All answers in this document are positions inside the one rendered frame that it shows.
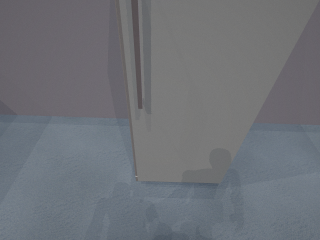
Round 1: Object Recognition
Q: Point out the fridge door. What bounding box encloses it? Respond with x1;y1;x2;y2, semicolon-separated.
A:
119;0;319;184

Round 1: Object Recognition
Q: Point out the handle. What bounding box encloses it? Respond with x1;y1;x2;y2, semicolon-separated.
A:
131;0;143;109

